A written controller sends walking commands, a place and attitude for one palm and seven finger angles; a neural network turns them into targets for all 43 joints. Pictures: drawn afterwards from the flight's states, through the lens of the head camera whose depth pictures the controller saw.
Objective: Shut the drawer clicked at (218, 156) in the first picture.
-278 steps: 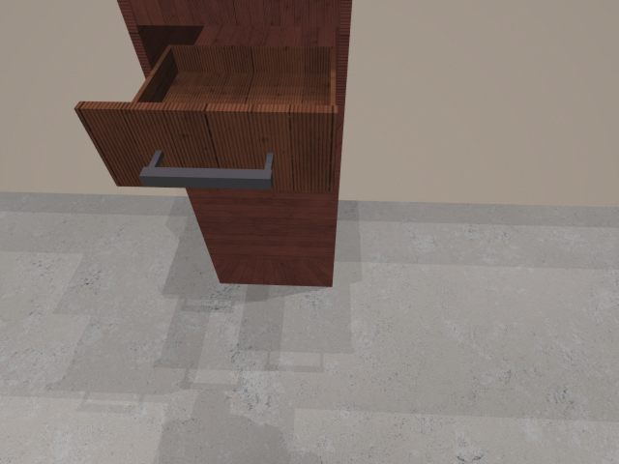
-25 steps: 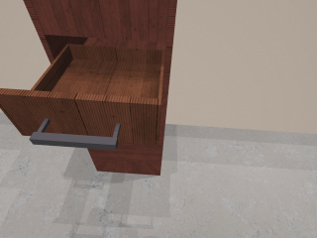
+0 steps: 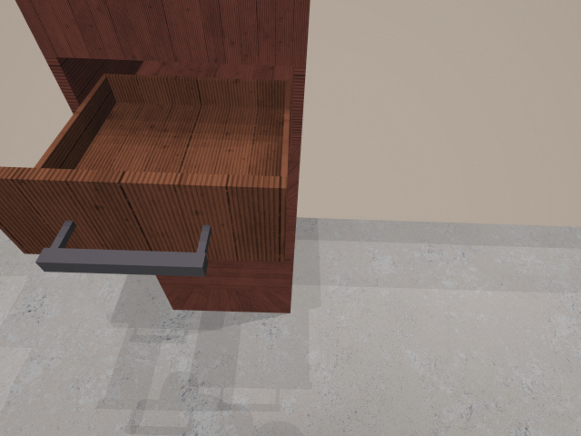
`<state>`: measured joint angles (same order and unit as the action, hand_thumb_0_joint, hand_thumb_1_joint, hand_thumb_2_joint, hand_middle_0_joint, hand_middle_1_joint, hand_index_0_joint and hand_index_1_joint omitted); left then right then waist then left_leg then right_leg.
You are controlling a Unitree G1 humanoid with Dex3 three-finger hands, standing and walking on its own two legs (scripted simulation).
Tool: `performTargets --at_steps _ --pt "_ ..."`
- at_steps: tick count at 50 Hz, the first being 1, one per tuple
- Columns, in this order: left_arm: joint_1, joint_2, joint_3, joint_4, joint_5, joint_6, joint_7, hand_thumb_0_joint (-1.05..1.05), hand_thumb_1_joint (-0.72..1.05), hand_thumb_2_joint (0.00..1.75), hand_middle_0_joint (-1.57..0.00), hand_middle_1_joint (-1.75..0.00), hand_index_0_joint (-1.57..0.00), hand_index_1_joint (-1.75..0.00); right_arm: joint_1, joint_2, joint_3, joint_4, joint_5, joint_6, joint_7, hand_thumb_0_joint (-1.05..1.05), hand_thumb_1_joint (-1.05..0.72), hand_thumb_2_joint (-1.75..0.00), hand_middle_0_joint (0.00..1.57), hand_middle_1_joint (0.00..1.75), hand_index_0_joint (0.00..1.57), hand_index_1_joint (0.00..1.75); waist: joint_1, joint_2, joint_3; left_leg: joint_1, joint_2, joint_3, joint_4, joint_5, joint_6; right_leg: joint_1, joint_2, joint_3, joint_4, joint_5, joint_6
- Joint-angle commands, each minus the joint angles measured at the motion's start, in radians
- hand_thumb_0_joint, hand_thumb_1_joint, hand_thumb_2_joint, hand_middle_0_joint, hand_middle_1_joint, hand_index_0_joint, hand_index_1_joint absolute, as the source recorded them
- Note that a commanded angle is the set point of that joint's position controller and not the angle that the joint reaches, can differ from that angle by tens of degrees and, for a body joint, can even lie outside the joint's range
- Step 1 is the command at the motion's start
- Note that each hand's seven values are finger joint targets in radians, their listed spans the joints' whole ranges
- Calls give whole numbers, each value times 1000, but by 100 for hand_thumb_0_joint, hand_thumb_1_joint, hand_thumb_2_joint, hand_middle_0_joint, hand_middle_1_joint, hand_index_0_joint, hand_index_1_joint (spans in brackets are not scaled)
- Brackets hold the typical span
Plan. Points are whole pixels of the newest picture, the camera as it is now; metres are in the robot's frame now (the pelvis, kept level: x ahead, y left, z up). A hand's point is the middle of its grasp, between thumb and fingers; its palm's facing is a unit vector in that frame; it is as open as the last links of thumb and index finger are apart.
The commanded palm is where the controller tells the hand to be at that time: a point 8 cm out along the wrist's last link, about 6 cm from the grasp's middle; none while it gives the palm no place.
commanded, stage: come to a stop and stand still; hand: left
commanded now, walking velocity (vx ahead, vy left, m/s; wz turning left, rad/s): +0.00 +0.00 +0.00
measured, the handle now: (130, 246) +0.32 +0.22 +0.10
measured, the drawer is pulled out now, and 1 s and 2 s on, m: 0.29 0.29 0.29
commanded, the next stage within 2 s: look again from close up in 0.40 s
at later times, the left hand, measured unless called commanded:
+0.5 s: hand out of the picture -0.01 +0.16 -0.16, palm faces +0.01 -0.98 -0.20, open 7.4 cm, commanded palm none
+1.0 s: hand out of the picture +0.02 +0.14 -0.16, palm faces +0.02 -0.98 -0.20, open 7.3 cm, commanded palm none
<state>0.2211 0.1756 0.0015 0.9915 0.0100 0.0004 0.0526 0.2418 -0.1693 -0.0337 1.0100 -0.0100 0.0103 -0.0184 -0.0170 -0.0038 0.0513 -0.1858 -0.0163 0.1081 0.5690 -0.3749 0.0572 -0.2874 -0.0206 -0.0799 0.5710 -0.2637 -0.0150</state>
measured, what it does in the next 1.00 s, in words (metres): stands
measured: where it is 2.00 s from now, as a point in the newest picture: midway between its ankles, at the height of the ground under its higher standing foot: outside the picture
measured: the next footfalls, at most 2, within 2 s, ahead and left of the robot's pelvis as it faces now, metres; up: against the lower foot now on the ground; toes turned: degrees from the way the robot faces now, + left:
none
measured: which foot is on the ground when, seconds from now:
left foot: down 0.00-1.00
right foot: down 0.00-1.00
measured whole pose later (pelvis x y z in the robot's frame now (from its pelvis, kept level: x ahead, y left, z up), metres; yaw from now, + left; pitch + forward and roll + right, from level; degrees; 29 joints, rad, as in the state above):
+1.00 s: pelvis +0.02 -0.03 +0.01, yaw +0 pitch -1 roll +0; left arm 0.27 0.15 -0.02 1.13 0.01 -0.02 0.04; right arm 0.28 -0.13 0.02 1.16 -0.01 -0.03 -0.03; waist 0.00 0.00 0.04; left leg -0.07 0.01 0.09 0.39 -0.30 0.01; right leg -0.19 0.01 -0.10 0.44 -0.24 -0.05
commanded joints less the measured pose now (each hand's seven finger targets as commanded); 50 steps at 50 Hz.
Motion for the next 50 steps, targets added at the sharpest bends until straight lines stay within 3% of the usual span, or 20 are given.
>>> performTargets --at_steps 1,2,4,6,10,14,30,34,50 --pt "4 120 12 -70 1 -17 -10 0 90 90 -20 -30 -20 -30 74 -82 9 -67 -11 -29 2 0 -90 -90 20 30 20 30 -8 144 10 -52 136 -189 -204 165 -6 -15 -85 140 -107 20 -56" --pt "18 115 11 -64 4 -13 -13 0 90 90 -20 -30 -20 -30 58 -94 10 -76 -11 -33 0 0 -90 -90 20 30 20 30 11 143 32 -95 159 -209 -233 199 6 20 -62 105 -96 23 -42" --pt "44 99 5 -43 3 -10 -17 0 90 90 -20 -30 -20 -30 45 -125 13 -84 -9 -36 -2 0 -90 -90 20 30 20 30 22 56 40 -122 162 -209 -266 129 5 63 -56 97 -111 19 -35" --pt "51 99 2 -32 4 -10 -20 0 90 90 -20 -30 -20 -30 42 -137 16 -80 -9 -37 0 0 -90 -90 20 30 20 30 22 46 69 -131 148 -203 -302 27 1 60 -64 109 -138 14 -33" --pt "64 101 -2 -11 3 -16 -23 0 90 90 -20 -30 -20 -30 57 -130 25 -52 -7 -36 2 0 -90 -90 20 30 20 30 17 18 53 -102 131 -184 -318 3 -4 71 -77 127 -174 17 -32" --pt "74 98 -4 11 0 -25 -23 0 90 90 -20 -30 -20 -30 74 -122 31 -14 -5 -40 1 0 -90 -90 20 30 20 30 12 -9 23 -51 121 -168 -306 67 -5 78 -88 139 -195 38 -33" --pt "112 68 -8 108 -5 -38 -14 0 90 90 -20 -30 -20 -30 121 -71 45 122 -1 -49 -13 0 -90 -90 20 30 20 30 15 -9 -11 21 123 -130 -266 251 -18 145 -108 129 -179 239 -41" --pt "115 60 -8 116 -4 -36 -12 0 90 90 -20 -30 -20 -30 124 -57 45 136 -1 -46 -16 0 -90 -90 20 30 20 30 18 8 27 11 124 -125 -269 239 -21 132 -107 130 -188 233 -42" --pt "116 67 -2 112 -4 -41 -11 0 90 90 -20 -30 -20 -30 125 -51 38 141 -2 -43 -19 0 -90 -90 20 30 20 30 17 -5 5 41 125 -112 -249 258 -28 154 -111 133 -199 315 -44"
